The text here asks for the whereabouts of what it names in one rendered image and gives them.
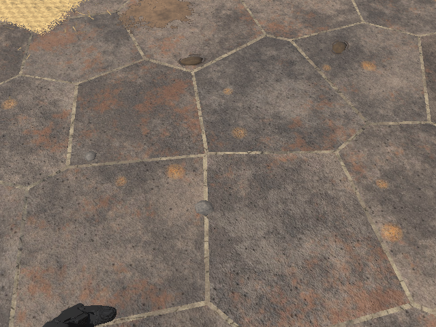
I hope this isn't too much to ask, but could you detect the left robot hand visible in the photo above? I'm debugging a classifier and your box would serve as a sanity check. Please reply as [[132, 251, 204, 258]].
[[42, 303, 116, 327]]

